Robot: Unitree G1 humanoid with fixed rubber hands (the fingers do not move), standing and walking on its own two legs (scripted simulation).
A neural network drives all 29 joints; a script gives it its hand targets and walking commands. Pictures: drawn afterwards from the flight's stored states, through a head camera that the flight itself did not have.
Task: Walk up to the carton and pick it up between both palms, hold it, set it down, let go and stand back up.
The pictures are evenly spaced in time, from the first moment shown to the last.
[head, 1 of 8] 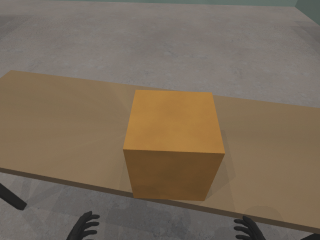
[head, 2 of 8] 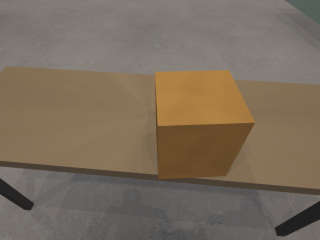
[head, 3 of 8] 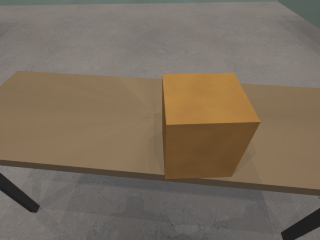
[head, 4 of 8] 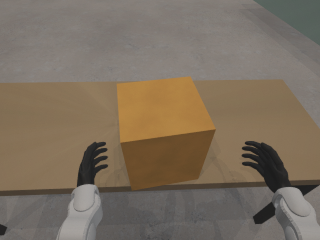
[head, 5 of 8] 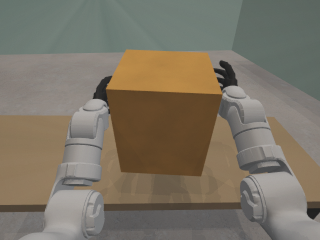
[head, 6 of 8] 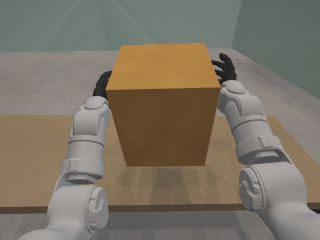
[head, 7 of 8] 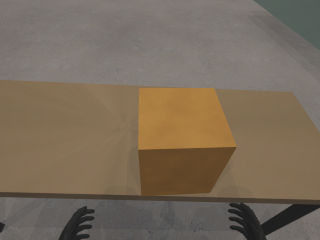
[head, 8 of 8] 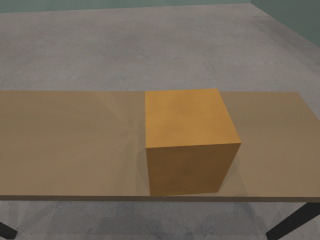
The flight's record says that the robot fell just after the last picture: no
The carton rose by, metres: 0.20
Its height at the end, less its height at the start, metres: +0.00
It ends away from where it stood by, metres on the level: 0.03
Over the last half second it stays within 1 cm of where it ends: yes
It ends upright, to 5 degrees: yes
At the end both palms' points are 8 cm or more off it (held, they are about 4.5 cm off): yes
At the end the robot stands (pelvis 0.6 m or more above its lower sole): yes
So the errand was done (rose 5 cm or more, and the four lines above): yes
